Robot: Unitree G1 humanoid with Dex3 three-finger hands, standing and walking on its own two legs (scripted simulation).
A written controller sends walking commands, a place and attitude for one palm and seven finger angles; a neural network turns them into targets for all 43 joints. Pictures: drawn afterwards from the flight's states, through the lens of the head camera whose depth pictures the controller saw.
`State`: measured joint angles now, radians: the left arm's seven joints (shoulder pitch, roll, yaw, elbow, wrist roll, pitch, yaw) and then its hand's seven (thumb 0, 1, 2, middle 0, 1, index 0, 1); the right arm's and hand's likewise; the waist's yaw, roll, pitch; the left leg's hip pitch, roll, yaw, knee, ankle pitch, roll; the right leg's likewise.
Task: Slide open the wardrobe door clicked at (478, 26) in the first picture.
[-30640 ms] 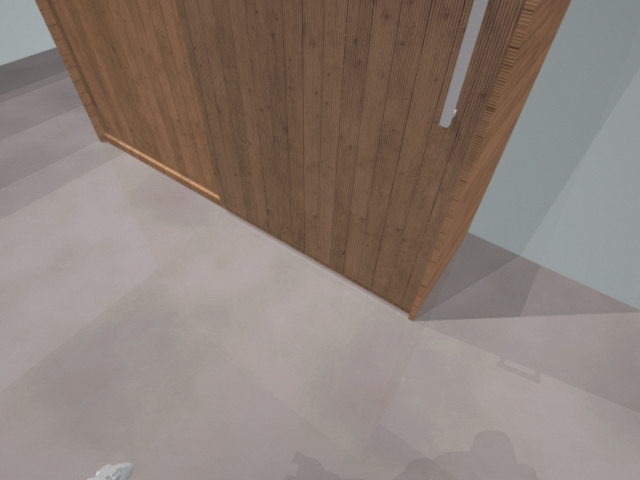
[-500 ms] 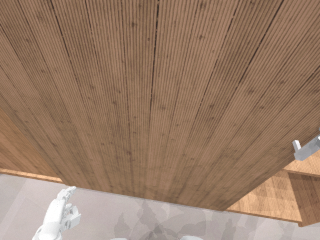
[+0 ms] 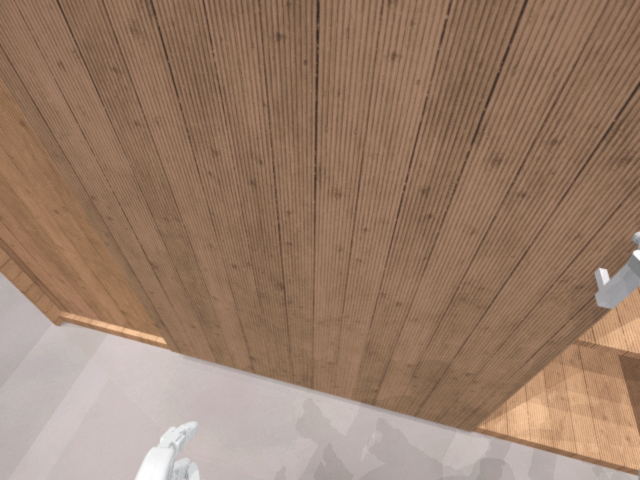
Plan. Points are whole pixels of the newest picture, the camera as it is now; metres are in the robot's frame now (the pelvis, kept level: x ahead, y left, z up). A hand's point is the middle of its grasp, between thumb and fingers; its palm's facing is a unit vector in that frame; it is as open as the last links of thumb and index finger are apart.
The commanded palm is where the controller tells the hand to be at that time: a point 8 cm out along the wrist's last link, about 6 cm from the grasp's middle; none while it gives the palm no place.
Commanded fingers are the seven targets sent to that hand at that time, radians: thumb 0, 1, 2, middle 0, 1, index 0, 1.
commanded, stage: stop walking and hold the door there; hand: right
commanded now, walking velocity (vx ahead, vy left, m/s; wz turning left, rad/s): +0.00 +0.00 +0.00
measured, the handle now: out of the picture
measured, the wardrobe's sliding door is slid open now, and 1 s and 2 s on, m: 0.48 0.48 0.48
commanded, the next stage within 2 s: loosen the grip on the handle in 1.74 s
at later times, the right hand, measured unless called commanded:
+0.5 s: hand out of the picture +0.35 -0.32 +0.15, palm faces +0.52 +0.82 -0.23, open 5.6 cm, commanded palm +0.30 -0.33 +0.13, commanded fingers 0.00 -0.90 -0.90 0.45 1.40 0.45 1.40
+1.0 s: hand out of the picture +0.34 -0.32 +0.15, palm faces +0.35 +0.93 -0.07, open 5.7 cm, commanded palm +0.31 -0.33 +0.13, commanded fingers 0.00 -0.90 -0.90 0.45 1.40 0.45 1.40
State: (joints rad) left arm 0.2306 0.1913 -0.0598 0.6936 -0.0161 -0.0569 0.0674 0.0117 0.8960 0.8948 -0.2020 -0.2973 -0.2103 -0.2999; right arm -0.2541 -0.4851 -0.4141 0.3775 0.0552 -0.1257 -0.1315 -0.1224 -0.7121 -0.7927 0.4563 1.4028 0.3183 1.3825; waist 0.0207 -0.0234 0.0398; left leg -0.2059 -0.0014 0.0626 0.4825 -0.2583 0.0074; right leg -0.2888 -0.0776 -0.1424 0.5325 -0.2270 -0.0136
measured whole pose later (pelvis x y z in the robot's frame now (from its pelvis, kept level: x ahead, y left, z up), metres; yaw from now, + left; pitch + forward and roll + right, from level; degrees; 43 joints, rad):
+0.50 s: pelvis -0.02 -0.01 +0.00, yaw +0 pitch -1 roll +1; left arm 0.25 0.28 -0.01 0.71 -0.04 -0.06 0.10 0.01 0.90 0.90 -0.20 -0.30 -0.20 -0.30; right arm -0.38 -0.46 -0.35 0.55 0.06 -0.17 -0.14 -0.10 -0.73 -0.79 0.46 1.40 0.33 1.39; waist -0.01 -0.04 0.02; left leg -0.23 0.02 0.06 0.47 -0.23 -0.01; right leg -0.29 -0.06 -0.15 0.48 -0.18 -0.03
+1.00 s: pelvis -0.02 -0.08 +0.01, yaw -6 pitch -2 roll +2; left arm 0.16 0.14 -0.07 0.66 -0.02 -0.05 0.05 0.01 0.90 0.90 -0.20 -0.30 -0.21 -0.30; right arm -0.42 -0.26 -0.12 0.23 0.08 -0.09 -0.13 -0.04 -0.79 -0.83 0.45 1.40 0.24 1.40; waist -0.05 0.01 0.13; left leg -0.39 0.02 0.04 0.95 -0.39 -0.03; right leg -0.25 0.00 -0.08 0.44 -0.17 -0.06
